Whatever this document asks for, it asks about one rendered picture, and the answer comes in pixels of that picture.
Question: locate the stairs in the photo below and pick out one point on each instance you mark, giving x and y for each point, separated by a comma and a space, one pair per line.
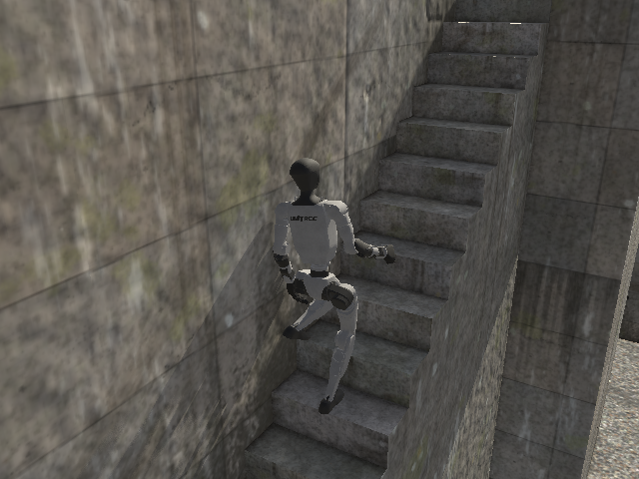
422, 386

